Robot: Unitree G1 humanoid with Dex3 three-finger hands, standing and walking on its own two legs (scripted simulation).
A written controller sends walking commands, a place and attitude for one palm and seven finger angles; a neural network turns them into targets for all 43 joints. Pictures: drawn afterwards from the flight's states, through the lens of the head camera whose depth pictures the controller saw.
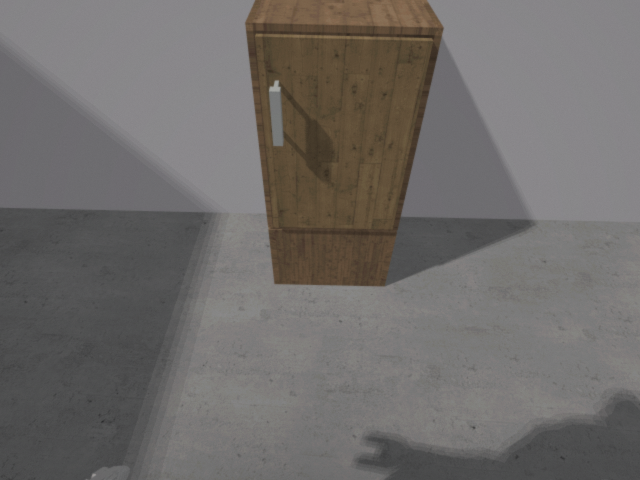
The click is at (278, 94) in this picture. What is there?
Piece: cupboard door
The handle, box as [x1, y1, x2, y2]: [269, 80, 283, 145]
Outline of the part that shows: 275,80 274,86 270,87 269,89 273,145 282,145 283,136 280,87 278,86 278,81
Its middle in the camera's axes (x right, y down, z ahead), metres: -0.11 -0.31 +0.96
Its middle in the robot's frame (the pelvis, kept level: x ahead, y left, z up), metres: +0.92 +0.16 +0.00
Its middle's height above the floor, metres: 0.77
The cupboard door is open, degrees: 0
